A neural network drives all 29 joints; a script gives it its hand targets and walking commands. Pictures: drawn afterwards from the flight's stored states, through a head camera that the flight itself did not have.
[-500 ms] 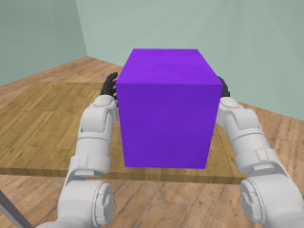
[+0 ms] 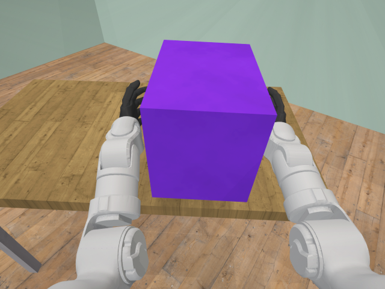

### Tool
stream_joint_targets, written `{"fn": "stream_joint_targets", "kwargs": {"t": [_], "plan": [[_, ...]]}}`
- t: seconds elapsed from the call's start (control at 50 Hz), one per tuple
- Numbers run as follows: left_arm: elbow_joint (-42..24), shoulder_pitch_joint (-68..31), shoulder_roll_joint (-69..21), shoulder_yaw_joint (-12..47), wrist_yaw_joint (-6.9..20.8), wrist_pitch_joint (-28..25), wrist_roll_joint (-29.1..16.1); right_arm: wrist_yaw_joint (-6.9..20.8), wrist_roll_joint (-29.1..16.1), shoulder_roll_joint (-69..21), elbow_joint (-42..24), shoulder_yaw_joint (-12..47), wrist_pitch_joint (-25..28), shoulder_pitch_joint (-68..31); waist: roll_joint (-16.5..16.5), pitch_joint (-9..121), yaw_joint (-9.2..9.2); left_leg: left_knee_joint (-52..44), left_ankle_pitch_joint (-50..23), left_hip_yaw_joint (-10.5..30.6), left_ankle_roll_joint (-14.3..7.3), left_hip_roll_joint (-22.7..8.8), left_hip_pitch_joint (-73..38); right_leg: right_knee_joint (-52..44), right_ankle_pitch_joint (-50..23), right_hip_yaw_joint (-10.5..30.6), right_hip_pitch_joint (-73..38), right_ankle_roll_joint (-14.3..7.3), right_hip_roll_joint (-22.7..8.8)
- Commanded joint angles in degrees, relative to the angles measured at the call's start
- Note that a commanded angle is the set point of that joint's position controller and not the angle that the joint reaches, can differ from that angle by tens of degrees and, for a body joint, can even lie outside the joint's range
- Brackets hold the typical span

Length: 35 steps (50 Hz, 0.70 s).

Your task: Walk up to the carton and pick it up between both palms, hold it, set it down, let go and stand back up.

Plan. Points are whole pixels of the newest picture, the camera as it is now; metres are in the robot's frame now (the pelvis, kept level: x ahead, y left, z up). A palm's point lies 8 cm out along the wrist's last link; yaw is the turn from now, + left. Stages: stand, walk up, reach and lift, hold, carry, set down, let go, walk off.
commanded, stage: set down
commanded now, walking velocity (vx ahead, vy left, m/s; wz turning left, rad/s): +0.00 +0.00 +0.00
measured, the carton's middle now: (203, 116) +0.45 +0.01 +0.17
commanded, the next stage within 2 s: none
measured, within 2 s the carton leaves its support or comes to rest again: neither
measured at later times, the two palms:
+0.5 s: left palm (138, 122) +0.42 +0.15 +0.17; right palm (272, 131) +0.42 -0.14 +0.15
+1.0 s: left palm (144, 130) +0.43 +0.15 +0.14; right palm (273, 137) +0.42 -0.15 +0.13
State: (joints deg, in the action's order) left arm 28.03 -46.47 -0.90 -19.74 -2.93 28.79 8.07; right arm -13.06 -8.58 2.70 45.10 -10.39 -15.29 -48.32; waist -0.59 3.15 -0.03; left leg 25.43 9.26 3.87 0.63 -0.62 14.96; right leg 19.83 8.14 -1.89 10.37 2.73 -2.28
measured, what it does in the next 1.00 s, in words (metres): stands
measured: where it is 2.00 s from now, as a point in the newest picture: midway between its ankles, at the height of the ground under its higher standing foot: outside the picture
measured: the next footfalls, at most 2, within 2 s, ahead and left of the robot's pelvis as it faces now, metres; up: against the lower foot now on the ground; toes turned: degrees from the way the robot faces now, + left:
none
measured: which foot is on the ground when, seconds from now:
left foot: down 0.00-1.00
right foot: down 0.00-1.00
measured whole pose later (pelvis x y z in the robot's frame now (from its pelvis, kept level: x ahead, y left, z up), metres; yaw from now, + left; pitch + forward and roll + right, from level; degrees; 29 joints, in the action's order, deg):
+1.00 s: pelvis +0.03 +0.00 +0.00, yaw +0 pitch +0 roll -2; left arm 41.8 -43.6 -0.6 -16.1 -3.2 12.7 8.1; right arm -10.9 -0.8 0.8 50.2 -15.1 -5.1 -43.1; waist -1.0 2.6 0.0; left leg 25.3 11.7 3.9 0.7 -0.6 13.6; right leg 18.7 9.9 -1.9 8.6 2.7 -2.3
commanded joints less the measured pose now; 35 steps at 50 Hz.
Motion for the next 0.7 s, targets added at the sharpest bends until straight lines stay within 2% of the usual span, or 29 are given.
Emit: {"fn": "stream_joint_targets", "kwargs": {"t": [0.0,0.02,0.04,0.06,0.08,0.12,0.14,0.16,0.18,0.22,0.24,0.26,0.32,0.34,0.36,0.38,0.4,0.42,0.44,0.46,0.48,0.5,0.52,0.54,0.56,0.6,0.64,0.66,0.68], "plan": [[-4.6,-46.4,-37.0,30.3,8.2,-6.6,-4.0,7.7,-0.7,-38.9,-18.8,18.9,7.0,-54.2,0.8,34.4,5.39,-5.0,-8.9,-3.7,2.0,2.6,-21.4,-6.1,-2.2,-3.0,-10.9,-1.2,7.4],[-4.9,-44.8,-37.4,31.5,7.7,-7.1,-4.8,7.8,-1.0,-38.9,-19.8,20.2,7.4,-53.5,0.9,36.0,4.46,-4.2,-11.7,-4.1,1.8,2.9,-21.5,-5.8,-4.6,-3.0,-11.3,-1.1,7.3],[-5.0,-44.2,-37.5,32.3,7.6,-7.2,-4.9,7.7,-1.3,-39.5,-19.9,20.7,7.5,-52.3,1.0,36.7,5.18,-3.1,-14.5,-3.6,2.4,2.7,-23.2,-5.1,-7.3,-3.0,-12.3,-1.1,7.7],[-7.1,-44.3,-37.4,33.1,7.5,-7.5,-5.4,7.3,-1.9,-39.0,-22.3,22.4,7.8,-52.2,0.6,37.7,4.93,-2.9,-17.0,-3.5,2.4,2.4,-24.4,-4.8,-8.7,-3.0,-11.9,-1.1,7.9],[-7.5,-41.7,-38.7,35.1,7.4,-7.5,-6.0,7.0,-2.8,-39.2,-24.2,23.1,8.1,-52.4,0.3,38.8,5.58,-2.0,-20.2,-3.1,2.4,2.6,-24.8,-5.4,-11.4,-2.7,-12.9,-0.8,7.9],[-9.6,-41.5,-38.7,35.3,7.2,-7.8,-5.8,6.7,-2.9,-39.5,-22.3,23.9,8.0,-49.5,1.1,38.3,5.53,-1.2,-23.6,-3.2,3.0,2.2,-26.1,-4.9,-13.0,-3.2,-12.5,-1.1,8.2],[-9.6,-43.1,-38.4,35.3,7.0,-8.2,-6.2,6.9,-3.2,-39.0,-23.2,24.2,8.3,-49.9,2.3,37.2,5.72,-1.4,-21.3,-2.9,3.3,2.1,-25.5,-5.0,-11.1,-2.9,-11.3,-1.1,8.1],[-9.1,-43.0,-38.0,35.2,7.2,-8.7,-6.1,6.9,-2.3,-38.6,-20.9,22.8,8.1,-48.9,1.9,35.7,6.93,-1.3,-21.5,-2.7,3.5,2.1,-24.9,-4.8,-12.4,-2.9,-11.9,-1.0,8.1],[-8.9,-41.5,-38.0,35.0,7.3,-8.4,-6.0,6.8,-2.7,-38.4,-19.7,22.8,8.1,-48.6,1.4,35.2,7.19,-1.0,-23.7,-2.9,3.4,2.4,-25.8,-5.2,-13.7,-2.8,-11.5,-0.9,8.2],[-10.4,-38.8,-38.9,36.2,7.6,-7.9,-6.1,6.3,-3.5,-37.7,-24.2,25.1,8.2,-47.8,1.8,36.1,6.18,-0.3,-28.7,-3.0,3.5,2.4,-26.5,-4.6,-19.0,-2.6,-13.4,-0.4,8.0],[-9.7,-38.3,-38.3,35.2,7.5,-7.9,-5.1,6.3,-3.5,-37.0,-23.7,24.2,8.1,-47.9,1.9,36.0,6.36,-0.1,-28.4,-2.6,4.0,2.3,-26.4,-4.8,-16.5,-2.8,-12.3,-0.5,8.2],[-12.0,-39.9,-38.7,35.6,7.4,-8.3,-5.5,6.2,-3.9,-38.9,-26.5,26.4,8.5,-48.2,0.3,38.3,5.46,0.2,-29.3,-3.0,3.6,2.4,-26.4,-4.2,-20.2,-2.4,-14.6,-0.2,8.2],[-11.5,-37.9,-38.7,35.7,7.7,-8.6,-5.7,6.0,-4.0,-38.7,-26.8,27.0,8.5,-48.3,-1.5,38.1,5.44,0.1,-29.8,-2.9,3.4,2.3,-25.6,-3.2,-23.9,-2.1,-15.2,0.3,8.0],[-11.6,-38.7,-38.4,35.2,7.7,-8.4,-5.3,5.9,-4.1,-38.9,-26.4,27.5,8.6,-47.7,0.3,38.9,5.34,0.1,-30.3,-3.1,3.5,2.6,-25.9,-3.4,-24.1,-2.0,-15.2,0.1,7.9],[-13.3,-40.3,-39.3,36.8,7.5,-9.1,-6.4,6.2,-4.3,-38.5,-26.5,26.1,9.2,-47.6,0.6,41.0,7.07,0.7,-30.6,-2.8,4.3,2.5,-26.9,-3.0,-23.7,-2.2,-14.3,0.5,7.9],[-10.9,-37.0,-38.9,36.1,7.9,-9.0,-6.0,6.2,-3.7,-39.2,-26.4,27.5,9.2,-47.5,-1.4,39.0,5.27,0.1,-30.2,-3.2,3.5,2.6,-25.4,-3.1,-26.0,-1.9,-16.1,0.6,7.9],[-11.6,-40.0,-38.6,36.4,7.7,-9.6,-6.8,6.1,-3.0,-39.3,-24.8,26.8,8.8,-46.8,-0.4,39.1,6.6,0.1,-30.8,-2.7,3.9,2.6,-24.9,-3.2,-23.9,-2.1,-14.1,0.5,7.8],[-11.6,-42.8,-39.5,36.8,7.9,-10.1,-7.2,6.0,-3.0,-39.5,-26.4,25.7,9.6,-49.9,0.2,38.9,6.71,-0.1,-28.6,-3.3,3.9,2.5,-24.8,-3.5,-22.9,-1.8,-13.9,0.4,7.8],[-10.3,-41.9,-38.7,35.6,7.9,-10.0,-6.2,6.3,-2.6,-39.4,-25.6,26.0,9.5,-49.2,0.4,38.9,4.97,-0.2,-28.1,-3.3,3.8,2.2,-25.0,-3.6,-20.0,-2.1,-13.0,0.3,7.9],[-7.7,-40.1,-38.8,34.8,8.2,-10.1,-6.1,6.1,-1.6,-39.3,-24.4,24.7,9.5,-49.0,-0.9,37.2,5.88,-0.7,-25.5,-3.7,3.4,2.8,-23.4,-4.1,-21.2,-1.8,-13.8,0.5,7.5],[-6.2,-41.9,-38.4,34.0,8.3,-10.6,-5.9,6.4,-0.8,-39.1,-19.8,22.6,9.3,-47.8,0.2,33.8,6.56,-1.9,-22.2,-3.7,3.4,2.6,-22.9,-4.6,-17.2,-2.1,-12.1,0.6,7.3],[-2.4,-40.2,-37.4,31.7,8.8,-10.4,-5.4,6.7,0.8,-38.5,-18.9,21.3,8.9,-48.0,-2.0,31.9,6.28,-2.6,-19.5,-4.1,2.9,2.9,-21.7,-4.9,-15.0,-2.0,-11.2,0.9,7.2],[-0.6,-39.0,-37.0,29.8,9.2,-10.7,-4.0,6.8,0.9,-39.3,-19.8,21.7,9.3,-48.0,-2.1,32.2,4.93,-2.8,-17.8,-4.7,2.3,2.9,-20.6,-4.7,-16.0,-1.3,-12.9,0.6,6.8],[2.3,-38.7,-36.3,27.9,9.4,-10.9,-3.1,7.2,1.6,-38.1,-17.3,20.6,9.4,-48.9,-0.8,28.8,3.78,-4.4,-14.6,-4.6,1.8,2.9,-19.1,-5.5,-10.9,-1.6,-11.4,0.4,6.7],[1.5,-39.7,-37.4,29.0,9.7,-11.2,-3.8,7.1,2.4,-38.8,-18.9,20.3,10.2,-50.1,-1.6,31.0,4.52,-4.0,-16.3,-4.5,1.7,2.6,-20.0,-5.2,-12.5,-1.9,-11.6,0.5,6.8],[-0.7,-43.3,-37.0,29.9,9.3,-13.1,-4.4,7.4,2.7,-40.1,-17.1,20.6,10.7,-48.8,-0.2,33.1,4.74,-3.3,-18.2,-4.9,2.2,2.9,-21.1,-4.6,-13.8,-1.7,-11.9,0.4,6.5],[3.4,-43.2,-36.4,28.0,9.4,-13.9,-3.9,7.9,4.7,-38.7,-14.5,17.6,11.0,-48.6,0.3,32.1,4.93,-4.4,-16.2,-4.7,2.4,2.4,-20.0,-4.9,-11.9,-2.1,-10.6,0.3,6.3],[4.5,-42.3,-37.2,28.4,9.7,-14.2,-4.1,8.1,4.9,-39.3,-14.6,17.3,11.6,-49.8,-0.6,30.9,4.86,-4.3,-15.6,-4.8,2.6,2.4,-19.2,-5.3,-10.8,-2.3,-10.4,0.3,6.8],[7.2,-43.5,-36.7,26.6,9.9,-14.6,-3.2,8.3,5.9,-39.6,-11.2,15.3,11.5,-49.3,-1.2,28.1,5.35,-5.0,-13.0,-4.9,2.2,2.6,-18.4,-5.8,-8.1,-2.4,-10.0,0.3,6.8]]}}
